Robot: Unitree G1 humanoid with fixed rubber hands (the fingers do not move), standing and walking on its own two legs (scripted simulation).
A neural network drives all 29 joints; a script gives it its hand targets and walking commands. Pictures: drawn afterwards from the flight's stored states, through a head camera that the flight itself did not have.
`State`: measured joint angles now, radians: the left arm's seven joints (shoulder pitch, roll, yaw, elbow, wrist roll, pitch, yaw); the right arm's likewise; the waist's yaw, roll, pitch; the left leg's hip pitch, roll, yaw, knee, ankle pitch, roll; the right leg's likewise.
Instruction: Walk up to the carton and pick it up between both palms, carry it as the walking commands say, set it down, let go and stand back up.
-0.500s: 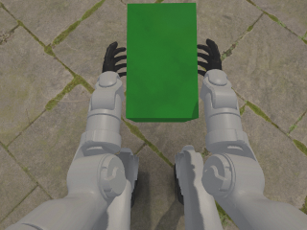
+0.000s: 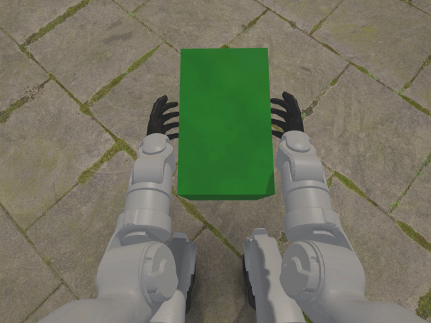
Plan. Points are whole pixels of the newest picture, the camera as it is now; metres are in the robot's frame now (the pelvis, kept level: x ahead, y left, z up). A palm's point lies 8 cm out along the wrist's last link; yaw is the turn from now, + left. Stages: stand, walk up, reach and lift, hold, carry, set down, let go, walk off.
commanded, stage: reach and lift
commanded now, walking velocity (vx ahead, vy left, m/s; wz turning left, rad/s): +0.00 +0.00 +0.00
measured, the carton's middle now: (223, 134) +0.47 -0.01 -0.11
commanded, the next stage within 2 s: none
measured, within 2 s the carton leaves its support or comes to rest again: neither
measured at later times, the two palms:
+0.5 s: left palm (148, 132) +0.41 +0.11 +0.04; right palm (305, 128) +0.41 -0.14 +0.04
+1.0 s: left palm (129, 125) +0.39 +0.12 +0.11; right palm (321, 122) +0.39 -0.13 +0.11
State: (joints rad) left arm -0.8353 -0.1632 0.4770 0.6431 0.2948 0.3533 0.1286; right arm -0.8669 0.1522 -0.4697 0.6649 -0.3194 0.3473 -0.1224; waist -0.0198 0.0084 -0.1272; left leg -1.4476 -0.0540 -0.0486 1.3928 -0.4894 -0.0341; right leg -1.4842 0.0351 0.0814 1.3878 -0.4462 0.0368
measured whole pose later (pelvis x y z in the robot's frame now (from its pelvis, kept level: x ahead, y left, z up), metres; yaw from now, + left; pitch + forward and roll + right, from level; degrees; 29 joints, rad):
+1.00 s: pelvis +0.03 +0.00 +0.12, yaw -1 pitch +15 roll +1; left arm -0.54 -0.25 0.44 0.53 0.34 0.36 0.10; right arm -0.57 0.25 -0.43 0.55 -0.37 0.35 -0.10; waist -0.01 0.00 -0.05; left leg -0.73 -0.03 -0.06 0.78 -0.31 -0.02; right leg -0.77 0.02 0.08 0.79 -0.27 0.02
